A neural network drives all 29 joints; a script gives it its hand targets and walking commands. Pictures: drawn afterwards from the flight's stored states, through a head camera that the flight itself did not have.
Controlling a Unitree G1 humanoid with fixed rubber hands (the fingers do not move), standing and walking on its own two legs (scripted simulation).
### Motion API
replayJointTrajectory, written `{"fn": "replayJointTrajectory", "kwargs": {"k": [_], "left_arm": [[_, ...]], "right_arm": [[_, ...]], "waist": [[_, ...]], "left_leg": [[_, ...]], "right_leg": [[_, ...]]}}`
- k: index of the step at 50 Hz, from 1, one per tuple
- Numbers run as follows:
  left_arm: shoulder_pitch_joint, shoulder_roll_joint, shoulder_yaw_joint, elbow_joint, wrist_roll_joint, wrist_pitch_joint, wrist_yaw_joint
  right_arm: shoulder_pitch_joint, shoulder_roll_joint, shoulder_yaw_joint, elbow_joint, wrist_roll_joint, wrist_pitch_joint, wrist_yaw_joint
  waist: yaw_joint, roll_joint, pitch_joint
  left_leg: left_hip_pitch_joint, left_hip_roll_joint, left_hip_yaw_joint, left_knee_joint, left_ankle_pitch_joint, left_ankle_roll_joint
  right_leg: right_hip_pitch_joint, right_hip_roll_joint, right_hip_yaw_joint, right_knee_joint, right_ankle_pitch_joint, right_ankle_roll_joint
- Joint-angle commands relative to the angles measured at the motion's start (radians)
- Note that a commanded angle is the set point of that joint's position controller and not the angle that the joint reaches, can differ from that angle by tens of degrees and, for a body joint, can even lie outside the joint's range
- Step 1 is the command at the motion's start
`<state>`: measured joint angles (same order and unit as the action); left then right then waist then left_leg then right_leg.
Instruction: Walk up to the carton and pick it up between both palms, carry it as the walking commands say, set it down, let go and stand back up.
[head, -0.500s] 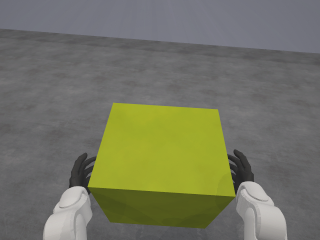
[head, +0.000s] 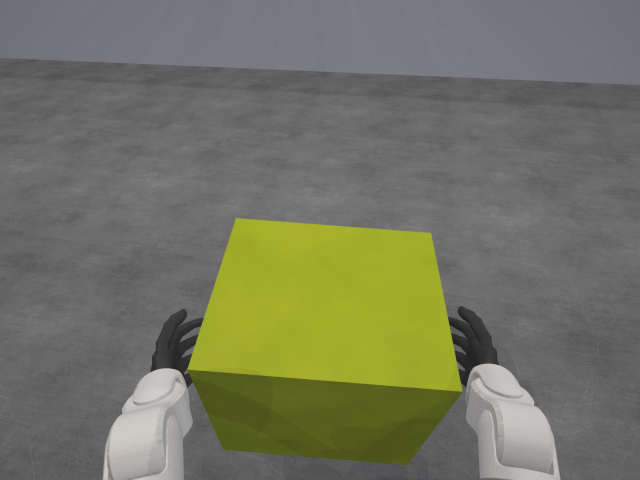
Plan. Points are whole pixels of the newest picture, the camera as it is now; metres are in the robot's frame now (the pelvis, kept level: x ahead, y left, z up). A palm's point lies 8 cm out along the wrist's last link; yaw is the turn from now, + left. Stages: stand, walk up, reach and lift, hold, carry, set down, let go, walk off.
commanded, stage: carry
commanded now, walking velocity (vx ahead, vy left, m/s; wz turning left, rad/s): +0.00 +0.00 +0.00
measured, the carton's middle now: (323, 344) +0.34 +0.01 -0.05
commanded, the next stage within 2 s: none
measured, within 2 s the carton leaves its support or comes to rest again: neither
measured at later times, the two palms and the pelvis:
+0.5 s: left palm (169, 408) +0.21 +0.17 +0.06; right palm (509, 403) +0.21 -0.19 +0.05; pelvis -0.04 -0.01 +0.00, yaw +0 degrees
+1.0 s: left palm (172, 424) +0.19 +0.16 +0.08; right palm (546, 406) +0.20 -0.21 +0.09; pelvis -0.05 -0.03 +0.00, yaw +0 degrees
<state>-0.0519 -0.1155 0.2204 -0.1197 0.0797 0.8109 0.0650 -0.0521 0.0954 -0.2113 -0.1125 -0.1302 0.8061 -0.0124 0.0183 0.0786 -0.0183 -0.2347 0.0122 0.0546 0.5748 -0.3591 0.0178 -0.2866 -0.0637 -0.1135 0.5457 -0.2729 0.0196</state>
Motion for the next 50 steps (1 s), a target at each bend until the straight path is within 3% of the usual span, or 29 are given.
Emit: {"fn": "replayJointTrajectory", "kwargs": {"k": [1,4,5,6,7,9,10,11,12,14,16,18,19,21,26,29,31,32,36,37,38,40,41,42,43,44,45,46,50], "left_arm": [[-0.44,-0.551,-0.589,-0.19,-0.23,-0.052,-0.182],[-0.439,-0.493,-0.557,-0.113,-0.168,-0.038,-0.181],[-0.432,-0.514,-0.589,-0.195,-0.203,-0.032,-0.17],[-0.421,-0.501,-0.586,-0.191,-0.202,-0.028,-0.169],[-0.506,-0.503,-0.619,-0.24,-0.21,-0.035,-0.169],[-0.475,-0.5,-0.604,-0.203,-0.185,-0.027,-0.167],[-0.438,-0.495,-0.567,-0.107,-0.154,-0.018,-0.172],[-0.526,-0.485,-0.562,-0.145,-0.173,-0.023,-0.169],[-0.497,-0.489,-0.564,-0.147,-0.177,-0.012,-0.167],[-0.454,-0.475,-0.503,0.032,-0.108,-0.01,-0.175],[-0.534,-0.554,-0.569,-0.133,-0.197,-0.024,-0.172],[-0.54,-0.534,-0.533,-0.109,-0.186,0.0,-0.165],[-0.504,-0.537,-0.528,-0.097,-0.184,0.002,-0.167],[-0.574,-0.56,-0.553,-0.147,-0.216,-0.008,-0.165],[-0.496,-0.522,-0.527,-0.024,-0.159,-0.016,-0.184],[-0.598,-0.581,-0.615,-0.208,-0.251,-0.036,-0.192],[-0.58,-0.588,-0.613,-0.161,-0.222,-0.027,-0.197],[-0.619,-0.592,-0.624,-0.195,-0.237,-0.04,-0.196],[-0.534,-0.547,-0.599,-0.206,-0.226,-0.024,-0.19],[-0.477,-0.511,-0.53,-0.073,-0.166,-0.011,-0.191],[-0.436,-0.531,-0.534,-0.109,-0.198,-0.011,-0.19],[-0.488,-0.522,-0.533,-0.084,-0.179,-0.011,-0.191],[-0.487,-0.556,-0.582,-0.181,-0.233,-0.005,-0.176],[-0.531,-0.791,-0.832,-0.532,-0.43,0.042,-0.149],[-0.483,-0.722,-0.785,-0.494,-0.358,0.081,-0.155],[-0.446,-0.69,-0.718,-0.307,-0.278,0.098,-0.169],[-0.51,-0.789,-0.835,-0.565,-0.379,0.134,-0.158],[-0.463,-0.746,-0.787,-0.408,-0.307,0.177,-0.163],[-0.411,-0.654,-0.827,-0.545,-0.341,0.283,-0.153]], "right_arm": [[-0.419,0.552,0.595,-0.203,0.218,-0.052,0.121],[-0.365,0.511,0.546,-0.064,0.162,-0.033,0.13],[-0.351,0.512,0.546,-0.141,0.191,-0.032,0.125],[-0.371,0.497,0.549,-0.156,0.192,-0.032,0.12],[-0.352,0.513,0.522,-0.1,0.181,-0.033,0.131],[-0.315,0.515,0.5,-0.043,0.168,-0.024,0.142],[-0.32,0.501,0.477,0.011,0.145,-0.02,0.146],[-0.383,0.508,0.475,0.004,0.157,-0.023,0.141],[-0.377,0.485,0.473,-0.048,0.157,-0.022,0.133],[-0.392,0.472,0.446,0.08,0.115,-0.026,0.147],[-0.503,0.53,0.518,-0.119,0.196,-0.04,0.14],[-0.475,0.514,0.479,-0.074,0.171,-0.01,0.128],[-0.473,0.525,0.501,-0.092,0.183,-0.01,0.128],[-0.507,0.541,0.504,-0.122,0.189,-0.013,0.124],[-0.43,0.519,0.505,-0.008,0.15,-0.023,0.142],[-0.488,0.581,0.56,-0.14,0.199,-0.038,0.136],[-0.43,0.589,0.525,-0.059,0.164,-0.028,0.149],[-0.455,0.606,0.54,-0.074,0.177,-0.037,0.145],[-0.423,0.567,0.554,-0.131,0.193,-0.027,0.138],[-0.461,0.542,0.536,-0.059,0.176,-0.021,0.142],[-0.476,0.54,0.567,-0.172,0.202,-0.028,0.128],[-0.465,0.531,0.531,-0.092,0.17,-0.021,0.133],[-0.427,0.583,0.571,-0.14,0.215,-0.012,0.12],[-0.474,0.803,0.818,-0.491,0.434,0.044,0.101],[-0.374,0.734,0.741,-0.405,0.34,0.084,0.105],[-0.382,0.707,0.701,-0.248,0.283,0.102,0.122],[-0.428,0.796,0.797,-0.509,0.382,0.133,0.113],[-0.399,0.752,0.756,-0.371,0.318,0.166,0.117],[-0.292,0.688,0.766,-0.437,0.328,0.272,0.106]], "waist": [[-0.015,-0.213,-0.428],[-0.017,-0.161,-0.422],[-0.018,-0.078,-0.412],[-0.015,-0.084,-0.426],[-0.02,-0.007,-0.404],[-0.013,0.037,-0.357],[-0.011,0.042,-0.359],[-0.012,-0.005,-0.31],[-0.012,0.03,-0.278],[-0.011,0.026,-0.261],[-0.007,-0.013,-0.244],[-0.009,-0.023,-0.182],[-0.003,-0.098,-0.199],[-0.008,-0.091,-0.225],[-0.01,-0.083,-0.268],[-0.014,-0.107,-0.315],[-0.011,-0.062,-0.333],[-0.016,-0.094,-0.332],[-0.014,-0.125,-0.343],[-0.013,-0.117,-0.325],[-0.011,-0.157,-0.317],[-0.017,-0.121,-0.311],[-0.008,-0.091,-0.303],[-0.013,-0.103,-0.33],[-0.013,-0.093,-0.331],[-0.011,-0.139,-0.352],[-0.015,-0.06,-0.317],[-0.017,-0.018,-0.34],[-0.022,0.026,-0.348]], "left_leg": [[0.074,0.072,-0.019,-0.024,0.409,-0.023],[0.09,0.098,-0.051,-0.037,0.491,-0.007],[0.117,0.106,-0.05,-0.047,0.601,-0.008],[0.106,0.106,-0.055,-0.044,0.591,-0.005],[0.106,0.116,-0.064,-0.06,0.652,-0.008],[0.088,0.133,-0.071,-0.077,0.637,-0.004],[0.061,0.126,-0.067,-0.08,0.565,0.0],[0.05,0.111,-0.066,-0.084,0.44,-0.004],[0.02,0.117,-0.075,-0.109,0.41,-0.005],[0.002,0.116,-0.067,-0.114,0.364,-0.014],[-0.04,0.112,-0.085,-0.145,0.216,-0.013],[-0.076,0.117,-0.112,-0.187,0.105,0.002],[-0.094,0.121,-0.123,-0.201,0.035,-0.003],[-0.062,0.111,-0.125,-0.194,0.03,0.007],[-0.023,0.111,-0.096,-0.183,0.106,-0.006],[-0.015,0.093,-0.085,-0.148,0.113,-0.012],[0.007,0.098,-0.093,-0.165,0.118,-0.002],[0.02,0.093,-0.073,-0.139,0.154,-0.006],[-0.005,0.086,-0.084,-0.137,0.137,-0.008],[-0.02,0.076,-0.074,-0.145,0.09,-0.003],[-0.008,0.076,-0.061,-0.127,0.097,-0.007],[-0.006,0.078,-0.069,-0.141,0.119,-0.007],[-0.013,0.093,-0.079,-0.14,0.14,-0.015],[0.006,0.119,-0.093,-0.153,0.202,-0.012],[-0.004,0.138,-0.108,-0.152,0.236,-0.019],[-0.02,0.143,-0.104,-0.15,0.186,-0.013],[-0.043,0.16,-0.133,-0.187,0.188,-0.013],[-0.016,0.188,-0.138,-0.179,0.231,-0.007],[0.014,0.256,-0.162,-0.127,0.416,0.014]], "right_leg": [[0.258,-0.118,0.068,0.021,0.676,-0.058],[0.192,-0.112,0.08,0.034,0.59,-0.057],[0.167,-0.107,0.066,0.057,0.569,-0.049],[0.17,-0.1,0.06,0.057,0.504,-0.05],[0.155,-0.095,0.06,0.068,0.466,-0.046],[0.116,-0.084,0.06,0.042,0.316,-0.042],[0.124,-0.088,0.061,0.018,0.308,-0.036],[0.093,-0.088,0.084,-0.011,0.269,-0.043],[0.088,-0.081,0.084,-0.016,0.247,-0.04],[0.087,-0.081,0.089,-0.028,0.246,-0.042],[0.095,-0.079,0.094,-0.047,0.169,-0.042],[0.046,-0.075,0.097,-0.084,0.024,-0.031],[0.078,-0.074,0.089,-0.099,-0.033,-0.035],[0.058,-0.076,0.096,-0.108,-0.046,-0.038],[0.081,-0.096,0.111,-0.114,0.088,-0.041],[0.113,-0.112,0.115,-0.121,0.112,-0.047],[0.093,-0.113,0.117,-0.117,0.098,-0.052],[0.103,-0.115,0.117,-0.122,0.162,-0.054],[0.102,-0.122,0.122,-0.139,0.115,-0.06],[0.093,-0.131,0.129,-0.166,0.055,-0.055],[0.084,-0.135,0.14,-0.185,0.052,-0.056],[0.074,-0.138,0.142,-0.181,0.034,-0.067],[0.083,-0.12,0.132,-0.164,0.074,-0.059],[0.076,-0.095,0.101,-0.121,0.128,-0.045],[0.074,-0.086,0.088,-0.097,0.151,-0.045],[0.1,-0.078,0.082,-0.106,0.118,-0.046],[0.085,-0.067,0.065,-0.063,0.101,-0.042],[0.068,-0.059,0.061,-0.023,0.134,-0.045],[-0.004,-0.042,0.048,0.053,0.17,-0.042]]}}
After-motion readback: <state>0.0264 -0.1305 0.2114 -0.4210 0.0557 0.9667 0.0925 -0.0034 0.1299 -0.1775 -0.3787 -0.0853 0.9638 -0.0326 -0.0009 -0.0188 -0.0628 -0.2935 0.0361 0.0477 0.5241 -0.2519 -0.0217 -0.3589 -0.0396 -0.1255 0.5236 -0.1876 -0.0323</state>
